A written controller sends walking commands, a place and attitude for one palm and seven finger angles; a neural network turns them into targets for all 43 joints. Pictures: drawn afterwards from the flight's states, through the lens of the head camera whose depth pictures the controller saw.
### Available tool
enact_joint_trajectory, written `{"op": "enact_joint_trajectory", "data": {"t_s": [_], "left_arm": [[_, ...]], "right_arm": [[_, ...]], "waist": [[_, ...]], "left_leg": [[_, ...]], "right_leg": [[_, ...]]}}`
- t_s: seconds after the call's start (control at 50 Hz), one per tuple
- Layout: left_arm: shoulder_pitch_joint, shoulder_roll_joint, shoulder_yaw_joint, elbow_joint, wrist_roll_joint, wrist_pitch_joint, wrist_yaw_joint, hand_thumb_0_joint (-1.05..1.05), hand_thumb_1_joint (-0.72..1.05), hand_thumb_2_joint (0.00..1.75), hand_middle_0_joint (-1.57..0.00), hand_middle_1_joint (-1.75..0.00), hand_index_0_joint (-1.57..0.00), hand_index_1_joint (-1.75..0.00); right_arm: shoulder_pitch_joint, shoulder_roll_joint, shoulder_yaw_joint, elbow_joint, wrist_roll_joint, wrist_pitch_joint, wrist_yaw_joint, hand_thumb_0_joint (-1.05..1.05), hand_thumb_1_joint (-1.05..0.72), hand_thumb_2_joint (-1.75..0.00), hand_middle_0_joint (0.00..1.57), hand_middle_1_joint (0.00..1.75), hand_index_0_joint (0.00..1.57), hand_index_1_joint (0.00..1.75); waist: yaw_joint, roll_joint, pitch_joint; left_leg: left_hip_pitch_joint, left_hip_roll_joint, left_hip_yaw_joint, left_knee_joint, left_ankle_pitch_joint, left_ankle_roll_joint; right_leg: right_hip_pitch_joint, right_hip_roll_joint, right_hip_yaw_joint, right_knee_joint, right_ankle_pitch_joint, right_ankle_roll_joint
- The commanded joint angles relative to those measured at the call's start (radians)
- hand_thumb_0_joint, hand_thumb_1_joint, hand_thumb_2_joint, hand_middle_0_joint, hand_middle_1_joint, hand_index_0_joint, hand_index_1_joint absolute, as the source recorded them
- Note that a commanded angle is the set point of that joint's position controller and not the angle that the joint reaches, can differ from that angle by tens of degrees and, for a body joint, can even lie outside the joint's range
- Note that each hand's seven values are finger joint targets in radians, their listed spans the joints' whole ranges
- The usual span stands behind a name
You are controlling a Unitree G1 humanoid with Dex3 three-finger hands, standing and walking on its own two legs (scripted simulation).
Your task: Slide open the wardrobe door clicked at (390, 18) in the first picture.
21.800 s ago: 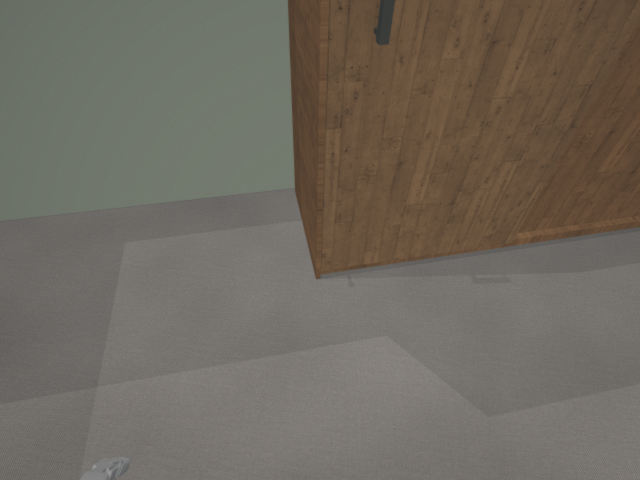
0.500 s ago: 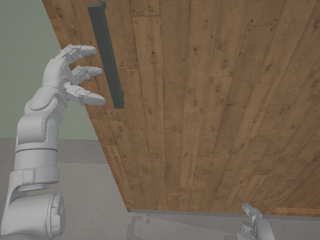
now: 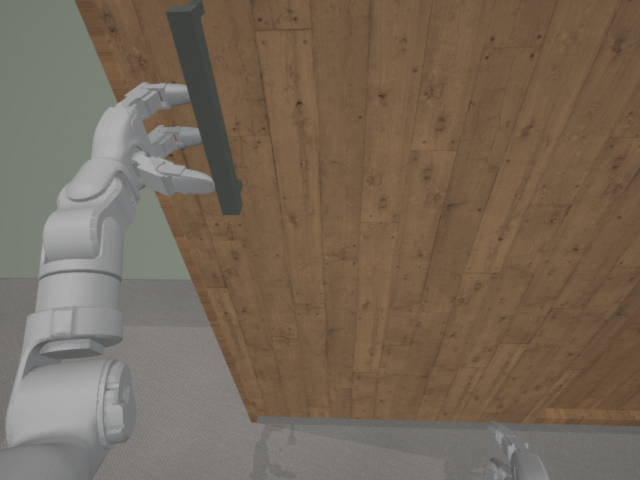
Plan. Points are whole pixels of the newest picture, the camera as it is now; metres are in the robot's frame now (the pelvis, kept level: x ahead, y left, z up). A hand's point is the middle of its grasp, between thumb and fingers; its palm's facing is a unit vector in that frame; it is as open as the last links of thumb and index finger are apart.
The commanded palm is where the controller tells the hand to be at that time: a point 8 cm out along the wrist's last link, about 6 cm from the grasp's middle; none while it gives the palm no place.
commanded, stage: slide the fingers in behind the handle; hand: left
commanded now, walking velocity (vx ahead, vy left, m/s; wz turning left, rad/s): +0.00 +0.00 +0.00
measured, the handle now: (216, 120) +0.45 +0.15 +0.26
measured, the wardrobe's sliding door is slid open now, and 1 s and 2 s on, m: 0.00 0.00 0.00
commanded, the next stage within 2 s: grip the handle and tug to test in 1.90 s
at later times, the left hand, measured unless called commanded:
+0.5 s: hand (185, 156) +0.40 +0.17 +0.24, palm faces +0.03 -1.00 -0.02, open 13.9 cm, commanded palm +0.37 +0.23 +0.25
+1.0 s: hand (201, 153) +0.39 +0.15 +0.25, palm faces +0.02 -1.00 -0.01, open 14.0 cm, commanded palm +0.37 +0.20 +0.25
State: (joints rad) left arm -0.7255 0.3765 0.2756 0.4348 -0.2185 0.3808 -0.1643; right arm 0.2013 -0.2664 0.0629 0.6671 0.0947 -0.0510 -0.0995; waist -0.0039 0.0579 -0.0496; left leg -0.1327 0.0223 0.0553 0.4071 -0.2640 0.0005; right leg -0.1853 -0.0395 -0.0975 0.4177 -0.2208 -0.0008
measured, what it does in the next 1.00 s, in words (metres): stands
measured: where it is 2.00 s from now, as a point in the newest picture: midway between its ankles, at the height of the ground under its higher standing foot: outside the picture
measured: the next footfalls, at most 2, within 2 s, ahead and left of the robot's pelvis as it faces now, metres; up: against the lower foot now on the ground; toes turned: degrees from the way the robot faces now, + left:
none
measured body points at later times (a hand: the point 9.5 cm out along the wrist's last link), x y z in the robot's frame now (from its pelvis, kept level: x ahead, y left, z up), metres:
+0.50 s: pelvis -0.01 +0.00 +0.00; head -0.02 -0.02 +0.45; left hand +0.39 +0.23 +0.25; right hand +0.14 -0.25 -0.10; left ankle -0.03 +0.12 -0.74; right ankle +0.00 -0.12 -0.74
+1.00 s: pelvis +0.00 +0.00 +0.00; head -0.02 -0.02 +0.45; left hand +0.39 +0.20 +0.26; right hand +0.19 -0.23 -0.09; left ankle -0.03 +0.12 -0.74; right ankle +0.00 -0.12 -0.74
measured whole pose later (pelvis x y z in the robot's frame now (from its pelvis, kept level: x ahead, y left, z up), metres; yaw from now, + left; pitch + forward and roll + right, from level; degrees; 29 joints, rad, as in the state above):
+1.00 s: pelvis +0.00 +0.00 +0.00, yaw +0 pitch -1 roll +0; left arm -0.63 0.28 0.23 0.23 -0.21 0.43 -0.08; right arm 0.16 -0.24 0.07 0.64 0.08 -0.02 -0.08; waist 0.02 0.06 -0.05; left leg -0.10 0.03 0.06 0.40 -0.27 0.00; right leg -0.16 -0.03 -0.09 0.41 -0.23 0.00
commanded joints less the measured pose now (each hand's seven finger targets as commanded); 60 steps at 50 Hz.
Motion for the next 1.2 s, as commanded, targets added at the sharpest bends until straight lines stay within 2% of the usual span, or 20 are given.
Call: {"op": "enact_joint_trajectory", "data": {"t_s": [0.0, 0.02, 0.08, 0.14, 0.18, 0.28, 0.3, 0.38, 0.44, 0.48, 0.56, 0.6, 0.66, 0.68, 0.82, 0.9, 1.02, 1.12, 1.14, 1.18], "left_arm": [[-0.515, 0.224, 0.036, -0.183, 0.013, -0.088, 0.028, 0.00, -0.50, 0.30, -0.30, -1.20, -0.30, -1.20], [-0.531, 0.195, 0.014, -0.169, 0.017, -0.093, 0.029, 0.00, -0.50, 0.30, -0.30, -1.20, -0.30, -1.20], [-0.528, 0.231, 0.039, -0.113, 0.021, -0.099, 0.031, 0.00, -0.50, 0.30, -0.30, -1.20, -0.30, -1.20], [-0.541, 0.201, 0.021, -0.136, 0.020, -0.105, 0.021, 0.00, -0.50, 0.30, -0.30, -1.20, -0.30, -1.20], [-0.484, 0.243, 0.058, -0.094, 0.019, -0.104, 0.016, 0.00, -0.50, 0.30, -0.30, -1.20, -0.30, -1.20], [-0.454, 0.241, 0.060, -0.130, 0.010, -0.115, 0.004, 0.00, -0.50, 0.30, -0.30, -1.20, -0.30, -1.20], [-0.478, 0.215, 0.039, -0.156, 0.006, -0.118, 0.001, 0.00, -0.50, 0.30, -0.30, -1.20, -0.30, -1.20], [-0.452, 0.235, 0.062, -0.215, 0.003, -0.122, 0.008, 0.00, -0.50, 0.30, -0.30, -1.20, -0.30, -1.20], [-0.458, 0.211, 0.054, -0.290, -0.001, -0.125, 0.016, 0.00, -0.50, 0.30, -0.30, -1.20, -0.30, -1.20], [-0.432, 0.247, 0.082, -0.301, 0.001, -0.122, 0.023, 0.00, -0.50, 0.30, -0.30, -1.20, -0.30, -1.20], [-0.431, 0.159, 0.023, -0.339, -0.001, -0.094, 0.030, 0.00, -0.50, 0.30, -0.30, -1.20, -0.30, -1.20], [-0.411, 0.160, 0.022, -0.323, 0.000, -0.071, 0.034, 0.00, -0.50, 0.30, -0.30, -1.20, -0.30, -1.20], [-0.430, 0.095, -0.027, -0.320, -0.002, -0.037, 0.038, 0.00, -0.50, 0.30, -0.30, -1.20, -0.30, -1.20], [-0.408, 0.114, -0.007, -0.304, -0.004, -0.030, 0.044, 0.00, -0.50, 0.30, -0.30, -1.20, -0.30, -1.20], [-0.399, 0.142, 0.035, -0.393, 0.002, -0.031, 0.080, 0.00, -0.50, 0.30, -0.30, -1.20, -0.30, -1.20], [-0.372, 0.110, 0.011, -0.444, 0.007, -0.035, 0.085, 0.00, -0.50, 0.30, -0.30, -1.20, -0.30, -1.20], [-0.426, 0.047, -0.056, -0.396, 0.011, 0.016, 0.091, 0.00, -0.50, 0.30, -0.30, -1.20, -0.30, -1.20], [-0.448, 0.073, -0.023, -0.405, 0.008, 0.007, 0.109, 0.00, -0.50, 0.30, -0.30, -1.20, -0.30, -1.20], [-0.449, 0.068, -0.025, -0.394, 0.005, 0.004, 0.109, 0.00, -0.50, 0.30, -0.30, -1.20, -0.30, -1.20], [-0.414, 0.112, 0.015, -0.367, 0.005, -0.005, 0.113, 0.00, -0.50, 0.30, -0.30, -1.20, -0.30, -1.20]], "right_arm": [[-0.106, -0.115, -0.043, -0.156, -0.001, -0.053, -0.003, 0.00, -0.90, -0.90, 0.20, 0.30, 0.20, 0.30], [-0.099, -0.113, -0.044, -0.152, -0.001, -0.056, -0.003, 0.00, -0.90, -0.90, 0.20, 0.30, 0.20, 0.30], [-0.079, -0.122, -0.050, -0.136, -0.001, -0.054, -0.005, 0.00, -0.90, -0.90, 0.20, 0.30, 0.20, 0.30], [-0.079, -0.116, -0.049, -0.146, -0.001, -0.062, -0.005, 0.00, -0.90, -0.90, 0.20, 0.30, 0.20, 0.30], [-0.074, -0.124, -0.050, -0.143, -0.002, -0.059, -0.003, 0.00, -0.90, -0.90, 0.20, 0.30, 0.20, 0.30], [-0.082, -0.121, -0.049, -0.159, 0.001, -0.059, -0.002, 0.00, -0.90, -0.90, 0.20, 0.30, 0.20, 0.30], [-0.088, -0.118, -0.046, -0.164, 0.002, -0.062, -0.001, 0.00, -0.90, -0.90, 0.20, 0.30, 0.20, 0.30], [-0.099, -0.116, -0.047, -0.173, -0.001, -0.068, 0.002, 0.00, -0.90, -0.90, 0.20, 0.30, 0.20, 0.30], [-0.115, -0.107, -0.043, -0.185, -0.003, -0.074, 0.002, 0.00, -0.90, -0.90, 0.20, 0.30, 0.20, 0.30], [-0.116, -0.111, -0.044, -0.180, -0.005, -0.070, 0.003, 0.00, -0.90, -0.90, 0.20, 0.30, 0.20, 0.30], [-0.138, -0.099, -0.038, -0.183, -0.002, -0.072, 0.006, 0.00, -0.90, -0.90, 0.20, 0.30, 0.20, 0.30], [-0.142, -0.101, -0.039, -0.177, -0.001, -0.065, 0.007, 0.00, -0.90, -0.90, 0.20, 0.30, 0.20, 0.30], [-0.147, -0.098, -0.039, -0.171, -0.001, -0.061, 0.008, 0.00, -0.90, -0.90, 0.20, 0.30, 0.20, 0.30], [-0.143, -0.102, -0.041, -0.168, -0.003, -0.056, 0.008, 0.00, -0.90, -0.90, 0.20, 0.30, 0.20, 0.30], [-0.167, -0.090, -0.035, -0.187, -0.013, -0.038, 0.015, 0.00, -0.90, -0.90, 0.20, 0.30, 0.20, 0.30], [-0.180, -0.085, -0.036, -0.194, -0.012, -0.027, 0.018, 0.00, -0.90, -0.90, 0.20, 0.30, 0.20, 0.30], [-0.184, -0.086, -0.032, -0.179, -0.007, -0.014, 0.012, 0.00, -0.90, -0.90, 0.20, 0.30, 0.20, 0.30], [-0.181, -0.084, -0.033, -0.177, -0.014, -0.017, 0.010, 0.00, -0.90, -0.90, 0.20, 0.30, 0.20, 0.30], [-0.177, -0.084, -0.033, -0.174, -0.015, -0.016, 0.009, 0.00, -0.90, -0.90, 0.20, 0.30, 0.20, 0.30], [-0.173, -0.090, -0.036, -0.172, -0.016, -0.012, 0.009, 0.00, -0.90, -0.90, 0.20, 0.30, 0.20, 0.30]], "waist": [[-0.005, -0.040, -0.231], [-0.014, -0.039, -0.225], [-0.013, -0.060, -0.224], [-0.013, -0.029, -0.255], [0.001, -0.040, -0.243], [0.007, -0.065, -0.233], [-0.001, -0.060, -0.228], [0.012, -0.052, -0.246], [0.013, -0.026, -0.274], [0.021, -0.040, -0.275], [0.013, -0.012, -0.255], [0.013, -0.030, -0.233], [0.001, -0.030, -0.229], [0.007, -0.070, -0.228], [0.028, -0.069, -0.290], [0.027, -0.065, -0.294], [0.005, -0.039, -0.218], [0.015, -0.049, -0.271], [0.011, -0.078, -0.277], [0.026, -0.082, -0.280]], "left_leg": [[0.054, -0.006, -0.059, -0.033, 0.260, 0.038], [0.057, -0.007, -0.059, -0.030, 0.257, 0.039], [0.053, -0.003, -0.060, -0.030, 0.240, 0.039], [0.061, -0.008, -0.056, -0.029, 0.243, 0.040], [0.047, -0.007, -0.056, -0.033, 0.235, 0.040], [0.041, -0.004, -0.056, -0.041, 0.233, 0.041], [0.046, -0.005, -0.054, -0.044, 0.221, 0.043], [0.058, -0.002, -0.056, -0.043, 0.233, 0.042], [0.080, -0.007, -0.054, -0.038, 0.265, 0.041], [0.079, -0.004, -0.054, -0.040, 0.268, 0.040], [0.088, -0.008, -0.049, -0.036, 0.281, 0.038], [0.082, -0.006, -0.047, -0.036, 0.274, 0.038], [0.087, -0.009, -0.048, -0.029, 0.271, 0.037], [0.084, -0.007, -0.052, -0.029, 0.277, 0.038], [0.089, -0.014, -0.048, -0.022, 0.345, 0.036], [0.106, -0.009, -0.043, -0.020, 0.379, 0.036], [0.087, -0.012, -0.047, -0.029, 0.296, 0.035], [0.103, -0.015, -0.052, -0.023, 0.330, 0.035], [0.101, -0.015, -0.049, -0.022, 0.329, 0.037], [0.088, -0.014, -0.048, -0.027, 0.328, 0.035]], "right_leg": [[0.070, 0.015, 0.049, -0.040, 0.237, -0.026], [0.058, 0.016, 0.047, -0.039, 0.233, -0.026], [0.052, 0.020, 0.048, -0.047, 0.209, -0.026], [0.062, 0.018, 0.050, -0.041, 0.222, -0.028], [0.073, 0.018, 0.051, -0.048, 0.212, -0.028], [0.082, 0.020, 0.048, -0.049, 0.210, -0.028], [0.071, 0.021, 0.051, -0.053, 0.202, -0.026], [0.087, 0.021, 0.051, -0.051, 0.206, -0.028], [0.102, 0.021, 0.054, -0.042, 0.247, -0.029], [0.114, 0.022, 0.052, -0.045, 0.245, -0.028], [0.096, 0.023, 0.050, -0.039, 0.266, -0.030], [0.089, 0.025, 0.048, -0.046, 0.261, -0.027], [0.065, 0.026, 0.044, -0.040, 0.257, -0.026], [0.074, 0.028, 0.041, -0.043, 0.260, -0.026], [0.136, 0.021, 0.046, -0.020, 0.341, -0.027], [0.145, 0.023, 0.043, -0.016, 0.373, -0.026], [0.080, 0.027, 0.041, -0.036, 0.277, -0.025], [0.109, 0.027, 0.043, -0.029, 0.304, -0.029], [0.114, 0.028, 0.043, -0.029, 0.311, -0.026], [0.134, 0.027, 0.044, -0.030, 0.311, -0.026]]}}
